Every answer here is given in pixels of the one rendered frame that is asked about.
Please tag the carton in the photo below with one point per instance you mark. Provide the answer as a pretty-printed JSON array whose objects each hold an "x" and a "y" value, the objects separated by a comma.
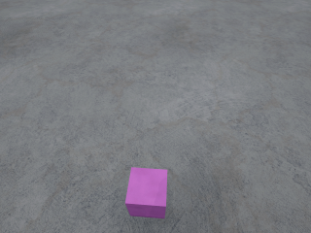
[{"x": 146, "y": 192}]

